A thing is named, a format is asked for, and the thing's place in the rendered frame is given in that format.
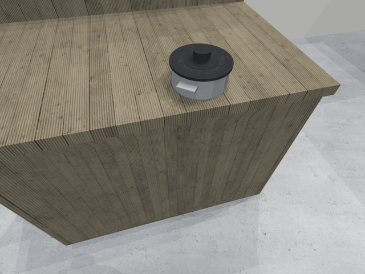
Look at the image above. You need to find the table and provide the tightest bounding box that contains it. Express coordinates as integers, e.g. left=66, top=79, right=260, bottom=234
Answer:
left=0, top=0, right=341, bottom=245

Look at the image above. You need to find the knob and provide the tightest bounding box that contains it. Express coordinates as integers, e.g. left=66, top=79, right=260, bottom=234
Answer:
left=193, top=45, right=211, bottom=61

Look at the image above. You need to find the lid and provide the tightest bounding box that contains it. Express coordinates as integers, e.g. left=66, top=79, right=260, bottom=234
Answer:
left=169, top=43, right=234, bottom=82

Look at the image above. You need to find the pot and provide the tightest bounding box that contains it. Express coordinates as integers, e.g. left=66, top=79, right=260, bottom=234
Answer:
left=172, top=71, right=230, bottom=100

